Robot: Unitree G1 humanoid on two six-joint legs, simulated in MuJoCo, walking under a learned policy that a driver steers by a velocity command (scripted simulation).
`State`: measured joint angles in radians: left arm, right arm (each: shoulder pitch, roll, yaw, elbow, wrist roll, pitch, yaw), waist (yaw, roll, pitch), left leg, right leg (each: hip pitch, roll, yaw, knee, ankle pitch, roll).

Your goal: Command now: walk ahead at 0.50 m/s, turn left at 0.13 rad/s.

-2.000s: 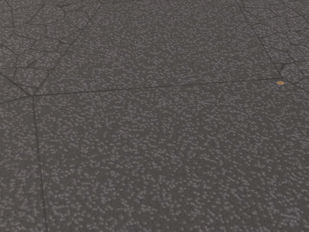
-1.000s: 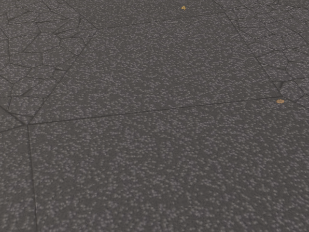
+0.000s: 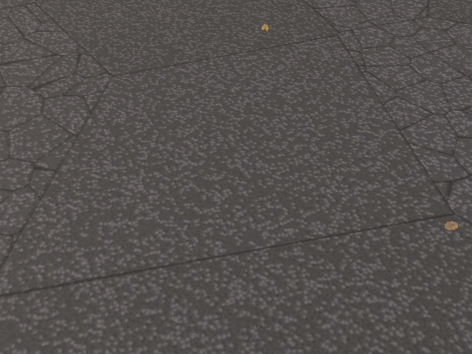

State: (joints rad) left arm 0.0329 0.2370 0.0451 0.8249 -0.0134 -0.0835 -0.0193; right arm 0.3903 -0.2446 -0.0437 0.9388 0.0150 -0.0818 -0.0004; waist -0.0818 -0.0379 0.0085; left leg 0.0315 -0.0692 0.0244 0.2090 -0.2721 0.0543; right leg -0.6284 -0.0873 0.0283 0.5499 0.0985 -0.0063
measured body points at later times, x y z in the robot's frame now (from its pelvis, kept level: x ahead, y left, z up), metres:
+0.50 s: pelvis +0.27 -0.02 +0.00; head +0.29 -0.01 +0.45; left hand +0.23 +0.26 -0.14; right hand +0.51 -0.22 -0.10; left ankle +0.41 +0.16 -0.69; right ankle +0.20 -0.14 -0.74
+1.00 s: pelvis +0.52 +0.11 +0.00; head +0.54 +0.14 +0.45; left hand +0.59 +0.43 -0.09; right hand +0.71 -0.12 -0.10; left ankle +0.43 +0.15 -0.74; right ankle +0.78 +0.04 -0.69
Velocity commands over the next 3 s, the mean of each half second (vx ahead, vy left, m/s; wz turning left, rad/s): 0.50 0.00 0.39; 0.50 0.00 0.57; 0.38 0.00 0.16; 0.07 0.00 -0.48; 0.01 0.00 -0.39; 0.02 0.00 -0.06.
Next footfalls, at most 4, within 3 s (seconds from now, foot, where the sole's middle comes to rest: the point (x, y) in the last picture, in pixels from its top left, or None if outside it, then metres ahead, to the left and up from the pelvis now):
0.10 right None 0.24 -0.14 -0.78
0.62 left None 0.47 0.16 -0.78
1.12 right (183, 253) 0.81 0.12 -0.78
1.56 left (96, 263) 0.80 0.39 -0.78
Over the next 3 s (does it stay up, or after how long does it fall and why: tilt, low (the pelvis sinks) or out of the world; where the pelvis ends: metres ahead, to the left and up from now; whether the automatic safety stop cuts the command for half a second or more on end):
stays up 0.80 0.25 -0.01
